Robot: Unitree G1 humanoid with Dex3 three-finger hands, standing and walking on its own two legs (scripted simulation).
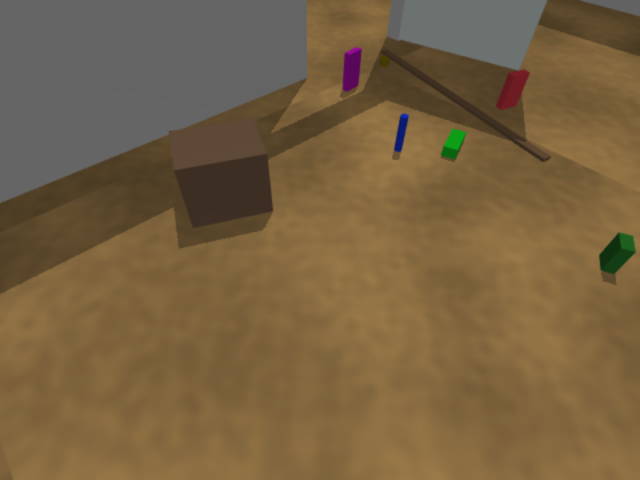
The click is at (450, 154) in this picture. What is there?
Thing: lying carton
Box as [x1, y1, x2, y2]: [441, 129, 465, 159]
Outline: 452,129 443,146 441,155 454,159 463,140 465,132
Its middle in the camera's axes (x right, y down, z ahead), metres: +0.74 -0.56 +2.12
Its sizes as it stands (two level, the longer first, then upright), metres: 0.188 0.076 0.059
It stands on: the floor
